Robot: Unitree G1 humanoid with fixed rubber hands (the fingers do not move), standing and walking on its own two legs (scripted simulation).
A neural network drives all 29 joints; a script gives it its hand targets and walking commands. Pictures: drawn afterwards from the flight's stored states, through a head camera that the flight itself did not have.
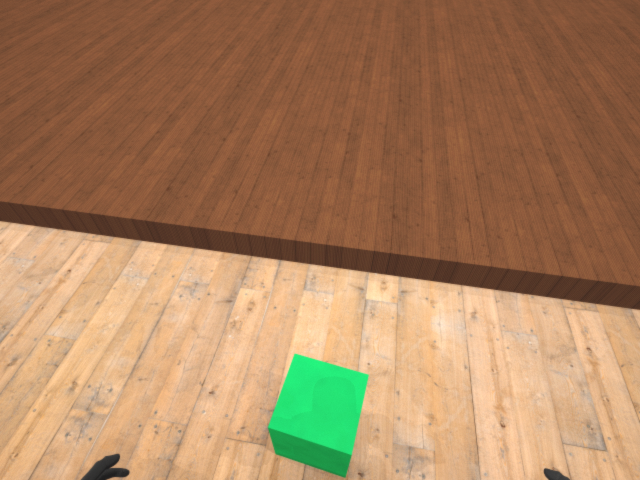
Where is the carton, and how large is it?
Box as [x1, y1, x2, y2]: [268, 354, 368, 477]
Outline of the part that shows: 294,354 268,426 275,453 345,477 351,455 368,375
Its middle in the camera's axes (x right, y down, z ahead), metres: +0.00 +0.50 +1.07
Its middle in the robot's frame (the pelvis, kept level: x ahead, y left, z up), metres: +0.41 +0.02 -0.66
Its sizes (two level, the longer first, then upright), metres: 0.210 0.200 0.250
